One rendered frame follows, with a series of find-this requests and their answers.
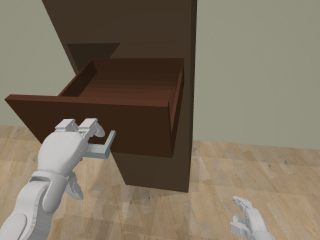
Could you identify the left robot hand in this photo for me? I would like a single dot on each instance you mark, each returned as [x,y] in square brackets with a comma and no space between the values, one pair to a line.
[63,149]

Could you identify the robot right forearm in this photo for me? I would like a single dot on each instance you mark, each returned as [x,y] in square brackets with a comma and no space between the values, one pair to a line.
[261,235]

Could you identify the drawer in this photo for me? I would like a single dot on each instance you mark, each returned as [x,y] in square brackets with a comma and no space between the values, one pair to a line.
[139,98]

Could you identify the right robot hand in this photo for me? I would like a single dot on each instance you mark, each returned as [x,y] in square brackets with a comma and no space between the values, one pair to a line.
[244,226]

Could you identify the cabinet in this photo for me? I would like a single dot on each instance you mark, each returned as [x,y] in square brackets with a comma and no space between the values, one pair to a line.
[90,29]

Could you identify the handle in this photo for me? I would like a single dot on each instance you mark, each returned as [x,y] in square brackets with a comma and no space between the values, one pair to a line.
[100,151]

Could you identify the robot left forearm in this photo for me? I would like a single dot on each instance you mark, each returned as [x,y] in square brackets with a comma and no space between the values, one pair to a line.
[35,206]

